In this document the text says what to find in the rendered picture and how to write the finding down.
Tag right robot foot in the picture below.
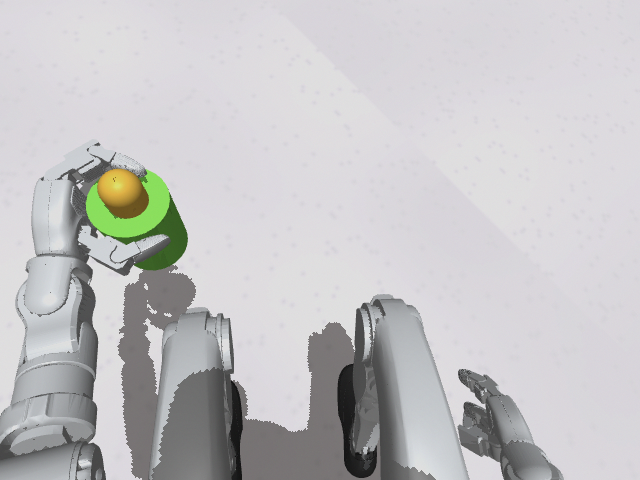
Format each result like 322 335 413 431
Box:
337 364 377 478

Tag left robot hand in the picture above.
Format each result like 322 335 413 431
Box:
31 139 171 276

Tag right robot arm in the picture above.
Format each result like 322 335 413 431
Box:
500 442 564 480

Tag bottle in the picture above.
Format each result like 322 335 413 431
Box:
86 169 188 270

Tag left robot arm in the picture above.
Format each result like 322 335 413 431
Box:
0 254 106 480

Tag right robot hand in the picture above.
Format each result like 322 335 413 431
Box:
458 369 535 462

